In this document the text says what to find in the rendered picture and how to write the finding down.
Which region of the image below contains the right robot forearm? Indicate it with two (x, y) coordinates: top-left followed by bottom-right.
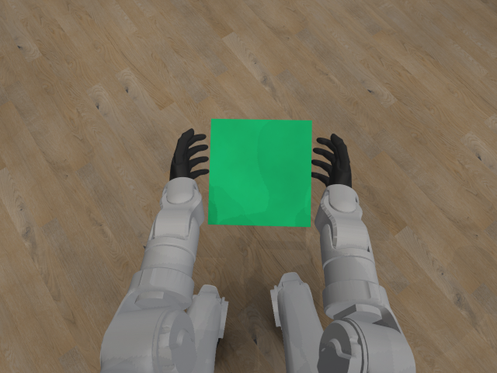
(315, 184), (416, 373)

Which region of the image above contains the left robot hand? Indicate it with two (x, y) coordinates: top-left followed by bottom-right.
(169, 128), (209, 181)

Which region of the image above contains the robot right shin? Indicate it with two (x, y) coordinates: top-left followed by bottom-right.
(277, 272), (313, 299)

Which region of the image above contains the robot left upper arm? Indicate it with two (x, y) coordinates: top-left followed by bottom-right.
(100, 306), (197, 373)

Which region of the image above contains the robot right upper arm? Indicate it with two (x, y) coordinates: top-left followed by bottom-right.
(317, 318), (415, 373)

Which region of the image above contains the right robot hand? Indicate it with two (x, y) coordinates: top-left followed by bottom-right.
(311, 134), (352, 188)

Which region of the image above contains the robot left thigh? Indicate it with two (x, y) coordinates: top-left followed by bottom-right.
(186, 291), (228, 373)

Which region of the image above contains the carton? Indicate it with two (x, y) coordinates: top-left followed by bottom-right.
(208, 119), (312, 227)

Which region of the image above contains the left robot forearm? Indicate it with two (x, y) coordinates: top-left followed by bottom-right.
(100, 177), (204, 367)

